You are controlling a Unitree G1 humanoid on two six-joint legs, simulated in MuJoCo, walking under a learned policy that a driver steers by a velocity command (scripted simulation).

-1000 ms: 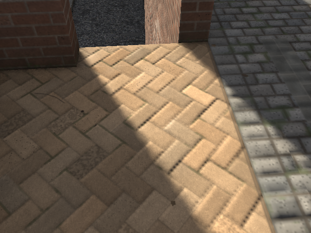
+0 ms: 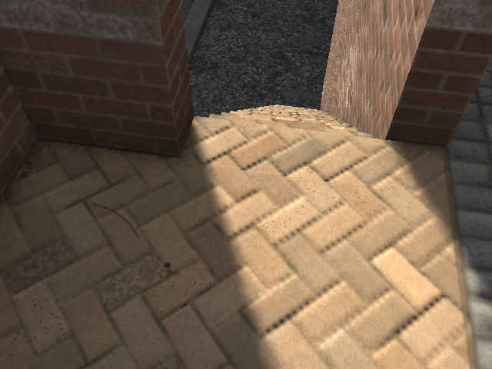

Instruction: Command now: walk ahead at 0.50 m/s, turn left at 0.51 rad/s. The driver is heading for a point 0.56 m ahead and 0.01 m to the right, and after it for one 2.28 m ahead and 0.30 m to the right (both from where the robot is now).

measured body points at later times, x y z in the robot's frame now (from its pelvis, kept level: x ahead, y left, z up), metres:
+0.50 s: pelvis +0.28 -0.04 +0.00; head +0.30 -0.04 +0.45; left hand +0.37 +0.25 -0.09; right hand +0.41 -0.29 -0.12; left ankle +0.15 +0.07 -0.64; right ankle +0.35 -0.12 -0.73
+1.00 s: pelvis +0.51 +0.07 +0.01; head +0.53 +0.09 +0.46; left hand +0.54 +0.35 -0.12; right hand +0.69 -0.18 -0.08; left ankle +0.53 +0.18 -0.73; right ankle +0.46 -0.09 -0.65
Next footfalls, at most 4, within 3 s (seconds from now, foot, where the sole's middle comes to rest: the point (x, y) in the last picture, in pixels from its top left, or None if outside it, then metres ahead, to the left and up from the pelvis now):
0.36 right None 0.39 -0.11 -0.77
0.86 left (185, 324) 0.57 0.19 -0.77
1.38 right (281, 240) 0.84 -0.09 -0.77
1.86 left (251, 160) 1.17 0.00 -0.77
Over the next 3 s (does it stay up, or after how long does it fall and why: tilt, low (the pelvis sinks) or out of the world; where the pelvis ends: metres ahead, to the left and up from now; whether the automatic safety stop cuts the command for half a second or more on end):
stays up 1.43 -0.03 -0.22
